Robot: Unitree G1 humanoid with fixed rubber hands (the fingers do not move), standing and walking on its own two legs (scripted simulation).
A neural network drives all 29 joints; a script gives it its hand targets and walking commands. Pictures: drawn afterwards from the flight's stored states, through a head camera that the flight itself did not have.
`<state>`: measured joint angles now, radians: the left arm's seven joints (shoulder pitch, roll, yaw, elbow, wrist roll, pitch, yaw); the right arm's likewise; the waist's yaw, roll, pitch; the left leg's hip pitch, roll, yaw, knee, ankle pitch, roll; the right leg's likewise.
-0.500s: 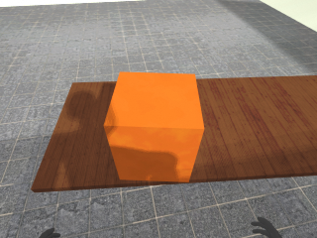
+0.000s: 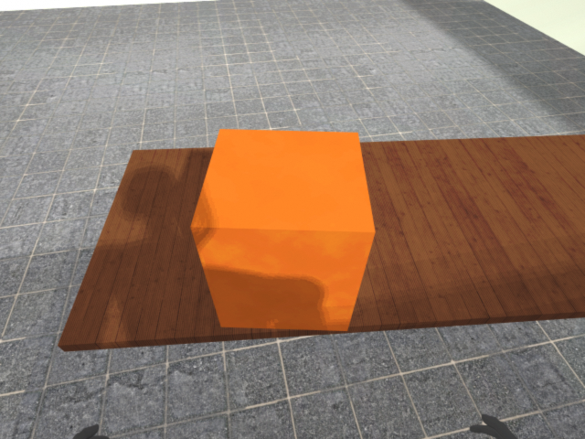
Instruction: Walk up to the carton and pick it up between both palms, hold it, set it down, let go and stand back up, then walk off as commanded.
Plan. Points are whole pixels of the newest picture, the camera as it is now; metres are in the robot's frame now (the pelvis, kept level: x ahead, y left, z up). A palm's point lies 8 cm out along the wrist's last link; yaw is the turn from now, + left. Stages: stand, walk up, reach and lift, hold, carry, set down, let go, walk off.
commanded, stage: stand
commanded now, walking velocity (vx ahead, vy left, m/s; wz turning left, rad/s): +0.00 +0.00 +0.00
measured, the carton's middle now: (286, 234) +0.40 +0.01 +0.05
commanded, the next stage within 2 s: walk off in 1.52 s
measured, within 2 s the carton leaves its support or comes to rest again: neither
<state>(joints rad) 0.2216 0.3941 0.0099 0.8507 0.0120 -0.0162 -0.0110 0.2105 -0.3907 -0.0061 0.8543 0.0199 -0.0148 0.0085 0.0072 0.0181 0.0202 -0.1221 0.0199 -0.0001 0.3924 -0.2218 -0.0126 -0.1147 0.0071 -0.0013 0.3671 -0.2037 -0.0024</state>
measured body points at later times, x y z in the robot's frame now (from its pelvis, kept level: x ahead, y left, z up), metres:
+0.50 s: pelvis +0.00 +0.00 +0.00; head -0.01 +0.00 +0.45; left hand +0.10 +0.31 -0.10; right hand +0.10 -0.31 -0.11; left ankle +0.00 +0.12 -0.75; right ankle +0.00 -0.12 -0.75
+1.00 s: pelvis +0.00 +0.00 +0.00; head +0.00 +0.00 +0.45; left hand +0.10 +0.31 -0.11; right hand +0.09 -0.31 -0.12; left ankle +0.00 +0.12 -0.75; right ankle +0.00 -0.12 -0.75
